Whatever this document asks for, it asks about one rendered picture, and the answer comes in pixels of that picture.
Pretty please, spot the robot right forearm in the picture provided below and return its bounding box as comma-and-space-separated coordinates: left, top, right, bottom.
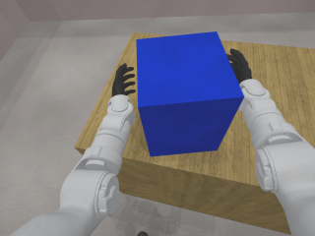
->
239, 79, 315, 151

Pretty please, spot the carton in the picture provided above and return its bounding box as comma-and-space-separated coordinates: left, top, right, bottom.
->
136, 31, 244, 157

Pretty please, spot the left robot upper arm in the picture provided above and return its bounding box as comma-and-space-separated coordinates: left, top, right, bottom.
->
9, 169, 120, 236

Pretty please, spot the robot right hand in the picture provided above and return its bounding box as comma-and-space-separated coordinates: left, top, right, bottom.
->
226, 48, 252, 84

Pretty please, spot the robot left hand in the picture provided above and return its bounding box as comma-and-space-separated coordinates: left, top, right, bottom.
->
111, 63, 135, 97

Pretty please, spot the right robot upper arm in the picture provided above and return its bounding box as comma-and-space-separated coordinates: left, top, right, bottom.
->
255, 141, 315, 236

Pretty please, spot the robot left forearm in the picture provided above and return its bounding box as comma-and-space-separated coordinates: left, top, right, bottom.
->
59, 94, 135, 203

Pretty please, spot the pedestal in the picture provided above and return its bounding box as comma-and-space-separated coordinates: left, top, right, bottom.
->
74, 32, 315, 235

